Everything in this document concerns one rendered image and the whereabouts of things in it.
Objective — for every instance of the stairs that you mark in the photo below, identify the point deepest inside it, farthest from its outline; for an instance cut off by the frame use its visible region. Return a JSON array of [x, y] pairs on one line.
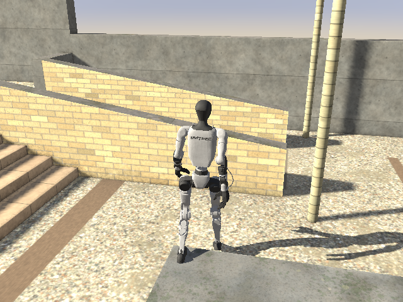
[[27, 182]]

